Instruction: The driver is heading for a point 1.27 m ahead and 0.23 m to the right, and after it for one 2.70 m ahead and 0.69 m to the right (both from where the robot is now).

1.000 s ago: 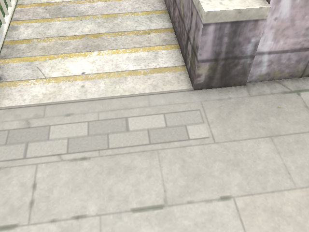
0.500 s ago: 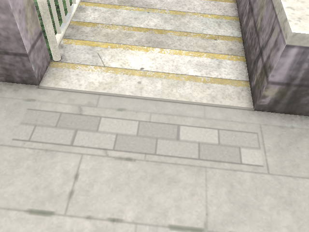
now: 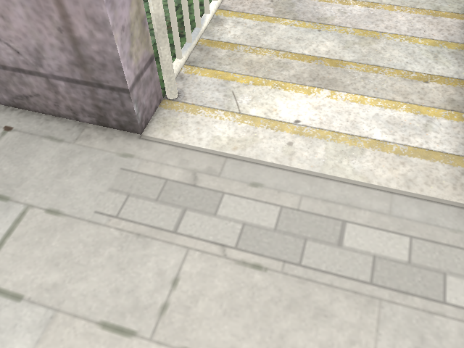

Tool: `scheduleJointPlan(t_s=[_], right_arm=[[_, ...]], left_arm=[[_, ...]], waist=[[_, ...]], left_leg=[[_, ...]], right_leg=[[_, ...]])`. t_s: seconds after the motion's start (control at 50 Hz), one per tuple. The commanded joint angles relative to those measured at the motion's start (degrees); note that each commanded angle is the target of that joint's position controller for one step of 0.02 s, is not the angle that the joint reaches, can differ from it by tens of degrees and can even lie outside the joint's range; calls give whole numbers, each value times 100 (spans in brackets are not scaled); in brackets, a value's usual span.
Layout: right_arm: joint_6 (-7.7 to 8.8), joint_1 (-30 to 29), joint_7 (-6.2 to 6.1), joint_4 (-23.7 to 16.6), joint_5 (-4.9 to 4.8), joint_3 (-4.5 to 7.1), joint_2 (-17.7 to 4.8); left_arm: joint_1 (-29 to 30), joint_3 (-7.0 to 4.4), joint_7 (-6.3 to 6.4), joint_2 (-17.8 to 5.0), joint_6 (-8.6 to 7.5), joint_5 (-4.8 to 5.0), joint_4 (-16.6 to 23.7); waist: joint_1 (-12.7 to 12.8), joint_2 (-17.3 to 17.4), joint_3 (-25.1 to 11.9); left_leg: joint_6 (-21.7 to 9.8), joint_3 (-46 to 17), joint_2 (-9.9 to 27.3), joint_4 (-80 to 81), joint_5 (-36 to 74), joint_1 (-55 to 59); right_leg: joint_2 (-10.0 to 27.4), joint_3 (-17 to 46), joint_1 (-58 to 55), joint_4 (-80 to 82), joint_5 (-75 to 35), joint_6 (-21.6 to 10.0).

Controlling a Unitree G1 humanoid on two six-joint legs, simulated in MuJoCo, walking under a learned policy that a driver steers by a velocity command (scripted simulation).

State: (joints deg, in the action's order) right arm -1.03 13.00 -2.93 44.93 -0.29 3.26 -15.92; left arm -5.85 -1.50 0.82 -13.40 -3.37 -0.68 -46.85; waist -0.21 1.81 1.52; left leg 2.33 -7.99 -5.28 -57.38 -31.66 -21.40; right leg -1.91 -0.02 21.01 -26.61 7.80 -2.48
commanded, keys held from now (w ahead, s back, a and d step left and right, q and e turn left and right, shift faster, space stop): no key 0.20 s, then e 0.50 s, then w+e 0.08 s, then w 0.22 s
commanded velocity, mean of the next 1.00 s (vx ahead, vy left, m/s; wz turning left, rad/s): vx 0.07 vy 0.00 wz -0.26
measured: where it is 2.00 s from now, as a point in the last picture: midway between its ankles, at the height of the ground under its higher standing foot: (305, 312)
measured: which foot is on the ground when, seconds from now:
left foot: up 0.00-0.16, down 0.18-0.54, up 0.56-1.00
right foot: down 0.00-1.00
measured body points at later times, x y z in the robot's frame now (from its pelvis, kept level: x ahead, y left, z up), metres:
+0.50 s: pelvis +0.03 +0.00 -0.01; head +0.06 -0.01 +0.44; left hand +0.18 +0.27 -0.12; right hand +0.09 -0.28 -0.14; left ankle -0.01 +0.15 -0.74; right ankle +0.04 -0.09 -0.72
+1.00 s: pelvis +0.08 -0.02 +0.01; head +0.09 -0.04 +0.46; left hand +0.27 +0.21 -0.09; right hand +0.16 -0.33 -0.08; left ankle +0.18 +0.11 -0.71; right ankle +0.04 -0.09 -0.74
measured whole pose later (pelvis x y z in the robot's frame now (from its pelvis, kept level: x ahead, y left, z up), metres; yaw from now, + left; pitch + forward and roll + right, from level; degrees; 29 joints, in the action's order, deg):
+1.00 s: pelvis +0.08 -0.02 +0.01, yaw -20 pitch +3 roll +2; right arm 4.6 9.0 -0.4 41.6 -0.7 3.9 -16.1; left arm -15.8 -2.7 0.5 -15.8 -1.7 0.6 -40.4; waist 2.9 -0.2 -1.6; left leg 1.8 -2.9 0.6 -35.4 -13.9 -23.9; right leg -5.9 9.3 11.8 -21.3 11.4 -5.2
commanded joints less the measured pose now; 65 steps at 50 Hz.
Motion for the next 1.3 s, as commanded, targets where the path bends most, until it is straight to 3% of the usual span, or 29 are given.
scheduleJointPlan(t_s=[0.02, 0.06, 0.1, 0.16, 0.2, 0.22, 0.24, 0.28, 0.34, 0.4, 0.46, 0.52, 0.54, 0.56, 0.58, 0.6, 0.64, 0.7, 0.74, 0.8, 1.0, 1.08, 1.1, 1.12, 1.14, 1.16, 1.18, 1.2, 1.3], right_arm=[[-124, 652, -26, -53, 2, 121, -339], [-76, 526, -11, -22, -15, 30, -91], [-27, 356, -3, -29, -26, 23, -138], [8, 489, 38, 116, -8, 53, -204], [13, 446, 34, 18, 142, 85, -505], [23, 457, 55, 198, 106, 143, -696], [76, 381, 81, 172, 99, 82, -371], [158, 259, 28, 110, 137, 154, -584], [240, 489, -69, 73, 87, 257, -775], [241, 181, -178, -157, 57, 265, -736], [213, -52, -200, -264, -39, 344, -943], [88, -177, -160, -286, -113, 349, -927], [97, 126, -121, -241, -44, 316, -764], [129, -60, -105, -607, 202, 166, -316], [178, -296, -88, -667, 115, 142, -315], [178, -341, -68, -682, -16, 173, -490], [148, -420, -127, -570, 67, 237, -644], [130, -294, -103, -597, 52, 237, -540], [163, -342, -57, -653, 32, 217, -486], [275, -760, 28, -807, 1, 220, -521], [782, -1065, 311, -915, -78, 135, -460], [880, -539, 340, -789, -88, 142, -457], [884, -183, 311, -714, -71, 166, -512], [885, 481, 261, -603, -31, 211, -700], [849, 952, 239, -501, 48, 320, -1202], [820, 1312, 308, -369, 28, 416, -1340], [829, 1193, 327, -407, -36, 308, -992], [818, 1006, 339, -481, -19, 234, -786], [749, 679, 355, -517, 4, 119, -670]], left_arm=[[332, -120, -20, -676, 50, -23, 326], [189, -123, 2, -664, 106, -42, 229], [-52, -154, 32, -782, 122, -5, 134], [-47, -127, 61, -770, 156, 99, 99], [-234, -66, 21, -622, 94, 57, 34], [-383, -55, -24, -433, 62, 14, 33], [-151, -54, -31, -477, 56, -6, 20], [88, -127, 15, -631, 90, 102, 117], [-6, -205, 9, -715, 174, 133, 220], [-69, -253, -77, -606, 258, 138, 367], [-15, -244, -181, -510, 325, 186, 534], [-600, -339, -270, -627, 384, 187, 409], [-807, -476, -229, -973, 386, 160, 458], [-960, -661, -167, -1871, 352, 76, 637], [-1293, -494, -205, -1526, 227, -71, 650], [-950, -446, -204, -1350, 117, -60, 745], [-459, -419, -128, -1230, 111, 136, 880], [-464, -398, -33, -1181, 215, 143, 971], [-636, -414, 21, -1158, 237, 196, 1006], [-710, -418, 93, -1175, 236, 189, 1067], [-1061, -381, -54, -1248, 75, 144, 947], [-1005, -301, -115, -1088, 103, 164, 961], [-962, -242, -127, -916, 94, 142, 985], [-806, -145, -134, -617, 61, 110, 1058], [-939, -56, -132, -297, -33, 144, 1186], [-675, -169, -98, -801, -130, 233, 1352], [-634, -260, -112, -1097, -179, 268, 1297], [-648, -257, -142, -1051, -184, 246, 1216], [-314, -191, -235, -648, -177, 90, 1235]], waist=[[-234, -781, -548], [-84, -1020, -561], [64, -1055, -669], [-96, -959, -596], [-36, -530, -493], [265, 362, -324], [104, 418, -155], [62, 574, 149], [-35, 707, 81], [-44, 921, -49], [-63, 549, -122], [174, 400, -469], [193, -346, -650], [134, -2005, -677], [390, -1467, -1298], [248, -938, -924], [97, -278, -651], [-26, -553, -777], [32, -636, -874], [182, -946, -487], [466, -911, -114], [89, -764, -187], [-90, -723, -307], [-385, -405, -515], [-329, 804, -631], [-486, 1240, -239], [-421, 710, 108], [-325, 528, 177], [-179, 411, 182]], left_leg=[[257, 227, 490, 106, 371, -74], [262, 518, 483, 997, 407, 313], [201, 557, 502, 1725, 673, 491], [-53, 742, 420, 3172, 1837, 1164], [-384, 131, 991, 3339, 2413, 1585], [-615, 38, 1058, 3326, 1669, 1026], [-665, 41, 1002, 3585, 905, 574], [-625, -21, 1066, 3724, 942, 494], [-949, -349, 1665, 3606, 2292, 934], [-1467, -753, 2463, 3480, 3833, 1175], [-1372, -420, 2507, 3277, 4584, 1400], [-853, 525, 1908, 2420, 4216, 980], [-421, 1041, 1448, 1281, 3297, 396], [221, 1346, 396, -594, -136, -1448], [144, 216, 335, -1546, -1015, -1518], [72, 115, 472, -1865, -656, -1730], [35, 142, 701, -1486, 289, -1812], [121, 228, 589, -971, 936, -1293], [154, 266, 570, -255, 1229, -1353], [177, 262, 587, 752, 1480, -1515], [-188, 583, 592, 2459, 1727, -541], [-461, 785, 473, 3297, 2084, 753], [-541, 663, 639, 3338, 2044, 1351], [-765, 35, 1225, 3465, 1702, 2209], [-1335, -1582, 2118, 4024, 685, 3131], [-1921, -3073, 2871, 4501, -251, 3060], [-1908, -2921, 2769, 4515, -519, 2893], [-1725, -2407, 2448, 4540, -231, 2818], [-1478, -694, 1722, 4891, 2529, 1932]], right_leg=[[1293, 1383, -570, 1053, -602, -961], [1084, 1059, -520, 1052, -547, -950], [1181, 1179, -777, 946, -319, -1030], [1109, 1180, -540, 785, 337, -810], [875, 977, 13, 531, 1001, -276], [339, 372, -111, 416, 1192, -24], [212, 208, -422, 108, 892, 141], [97, 152, -91, -362, 471, 87], [53, 123, 483, -1062, 233, -17], [182, -18, 918, -2153, 1891, -45], [359, -113, 928, -2012, 2026, 9], [-91, -548, -510, -608, 407, -43], [185, 280, -1324, -45, -933, -284], [1923, 3061, -2167, 439, -3007, -1395], [2427, 3771, -2162, 690, -3025, -2052], [2243, 3232, -1985, 602, -2820, -1924], [1685, 2405, -1695, 528, -2274, -1328], [1225, 1971, -1461, 650, -2204, -1143], [1063, 2049, -1620, 920, -492, -1139], [1119, 2549, -1521, 1458, 1786, -1175], [1212, 2656, -1074, 1454, 1942, -1178], [946, 2564, -607, 1045, 1909, -955], [785, 2430, -302, 737, 1823, -804], [494, 2007, 343, -164, 1770, -543], [-246, 904, 1575, -1766, 1923, -182], [-170, 588, 2747, -2957, 2590, -33], [171, 748, 3115, -3548, 2225, -40], [331, 668, 3172, -3749, 1690, -24], [653, 206, 2547, -3056, 246, 247]])
Next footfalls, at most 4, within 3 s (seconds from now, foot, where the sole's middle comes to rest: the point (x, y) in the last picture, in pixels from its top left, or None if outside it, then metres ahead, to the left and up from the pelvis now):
0.18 left None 0.03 0.14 -0.77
1.12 left None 0.22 0.08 -0.77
1.58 right None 0.44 -0.27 -0.77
2.10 left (273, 247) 0.78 -0.08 -0.77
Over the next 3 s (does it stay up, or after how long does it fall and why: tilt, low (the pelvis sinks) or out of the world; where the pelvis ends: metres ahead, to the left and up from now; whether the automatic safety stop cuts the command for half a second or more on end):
stays up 1.11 -0.22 0.01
